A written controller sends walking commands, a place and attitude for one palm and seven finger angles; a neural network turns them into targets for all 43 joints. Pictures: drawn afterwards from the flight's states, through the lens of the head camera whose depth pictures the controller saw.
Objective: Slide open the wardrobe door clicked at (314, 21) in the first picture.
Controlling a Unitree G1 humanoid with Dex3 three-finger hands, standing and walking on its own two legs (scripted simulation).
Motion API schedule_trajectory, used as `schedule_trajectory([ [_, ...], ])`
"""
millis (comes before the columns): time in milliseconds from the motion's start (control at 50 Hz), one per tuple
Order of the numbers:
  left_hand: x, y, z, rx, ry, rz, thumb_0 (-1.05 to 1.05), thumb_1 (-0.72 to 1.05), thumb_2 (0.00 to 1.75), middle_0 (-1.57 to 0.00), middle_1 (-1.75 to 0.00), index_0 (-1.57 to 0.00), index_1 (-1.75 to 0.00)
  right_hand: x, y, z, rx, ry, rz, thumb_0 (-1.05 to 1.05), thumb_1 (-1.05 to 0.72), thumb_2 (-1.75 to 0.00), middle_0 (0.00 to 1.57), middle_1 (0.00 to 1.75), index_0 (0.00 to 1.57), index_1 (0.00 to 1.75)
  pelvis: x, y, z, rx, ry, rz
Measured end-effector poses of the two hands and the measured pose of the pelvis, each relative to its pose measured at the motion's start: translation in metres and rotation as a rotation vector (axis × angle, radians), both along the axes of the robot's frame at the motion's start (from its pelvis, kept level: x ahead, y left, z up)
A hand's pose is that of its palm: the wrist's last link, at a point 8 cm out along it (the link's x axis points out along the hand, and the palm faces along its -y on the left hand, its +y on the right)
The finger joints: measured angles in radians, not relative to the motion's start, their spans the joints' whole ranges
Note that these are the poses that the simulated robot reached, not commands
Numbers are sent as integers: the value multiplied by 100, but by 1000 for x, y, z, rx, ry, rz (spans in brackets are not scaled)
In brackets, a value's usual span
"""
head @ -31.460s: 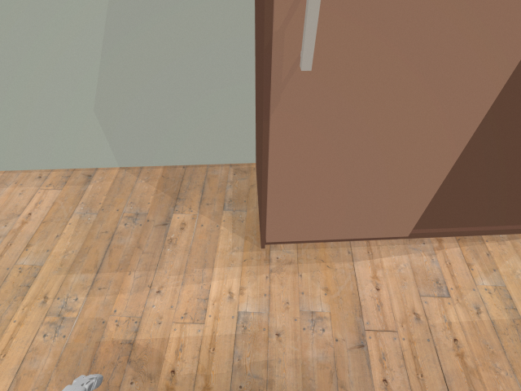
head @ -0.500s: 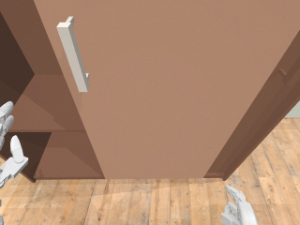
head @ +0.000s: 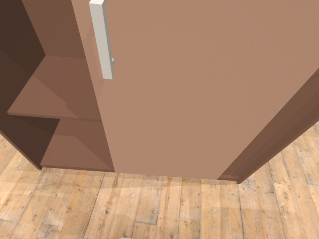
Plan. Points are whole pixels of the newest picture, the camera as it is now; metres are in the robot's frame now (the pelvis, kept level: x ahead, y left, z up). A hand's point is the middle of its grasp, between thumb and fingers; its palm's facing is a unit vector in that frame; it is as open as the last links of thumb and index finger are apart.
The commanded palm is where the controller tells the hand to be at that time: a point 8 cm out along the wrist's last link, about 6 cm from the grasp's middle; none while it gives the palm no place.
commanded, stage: let the arm hang, fingers relaxed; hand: left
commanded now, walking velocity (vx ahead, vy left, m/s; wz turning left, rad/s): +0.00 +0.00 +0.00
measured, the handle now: (105, 39) +0.51 +0.18 +0.21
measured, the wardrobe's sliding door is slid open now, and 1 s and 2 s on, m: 0.47 0.47 0.47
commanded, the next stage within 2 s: look to check the result in 0.68 s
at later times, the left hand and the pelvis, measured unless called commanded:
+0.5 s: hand out of the picture -0.01 +0.18 -0.17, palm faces +0.01 -0.98 -0.20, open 7.3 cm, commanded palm none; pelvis +0.00 +0.01 +0.01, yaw -1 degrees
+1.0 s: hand out of the picture +0.05 +0.18 -0.17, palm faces -0.02 -0.96 -0.27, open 7.3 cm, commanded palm none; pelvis +0.02 -0.02 +0.01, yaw -2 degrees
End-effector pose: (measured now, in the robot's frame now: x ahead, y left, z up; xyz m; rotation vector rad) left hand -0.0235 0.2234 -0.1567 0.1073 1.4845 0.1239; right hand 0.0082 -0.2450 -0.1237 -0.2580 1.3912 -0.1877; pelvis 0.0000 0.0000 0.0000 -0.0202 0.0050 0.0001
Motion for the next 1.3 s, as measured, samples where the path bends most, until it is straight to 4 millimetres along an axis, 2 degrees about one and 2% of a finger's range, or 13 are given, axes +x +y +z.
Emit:
schedule_trajectory([
  [60,-36,6,8,16,97,22,0,96,90,-21,-30,-20,-30,-12,12,-4,25,45,-18,1,-91,-90,20,30,20,30,0,3,2,-1,1,1],
  [100,-52,10,13,30,142,30,0,95,90,-20,-30,-20,-30,-16,19,-7,42,54,-28,1,-91,-90,20,30,20,30,0,5,3,0,-1,-1],
  [160,-66,16,20,49,178,34,0,93,90,-20,-30,-20,-30,-15,29,-12,67,47,-39,1,-91,-90,20,30,20,30,-1,8,4,2,-6,-5],
  [220,-67,18,23,62,178,33,0,92,90,-20,-30,-20,-30,-12,34,-16,77,37,-42,1,-92,-90,20,30,20,30,-1,11,4,5,-7,-9],
  [320,-48,19,22,68,120,20,0,92,90,-20,-30,-20,-30,-6,32,-18,84,8,-46,1,-93,-90,20,30,20,30,-1,12,5,12,-6,-14],
  [560,31,6,17,56,-83,-30,0,91,90,-20,-30,-20,-30,12,16,-15,72,-58,-50,1,-91,-90,20,30,20,30,4,3,5,23,-13,-19],
  [680,54,4,19,67,-124,-50,0,91,90,-20,-30,-20,-30,13,5,-14,66,-57,-58,0,-91,-90,20,30,20,30,8,-4,6,25,-15,-23],
  [780,62,5,22,86,-126,-58,0,91,90,-20,-30,-20,-30,13,-4,-15,61,-44,-64,0,-91,-90,20,30,20,30,12,-9,6,27,-17,-26],
  [960,66,7,25,119,-107,-59,0,91,90,-20,-30,-20,-30,17,-21,-15,47,-30,-63,0,-91,-90,20,30,20,30,17,-19,6,29,-20,-30],
  [1300,79,-4,27,130,-120,-61,0,91,90,-20,-30,-20,-30,46,-45,-13,28,-76,-39,0,-91,-90,20,30,20,30,23,-33,6,33,-25,-34],
])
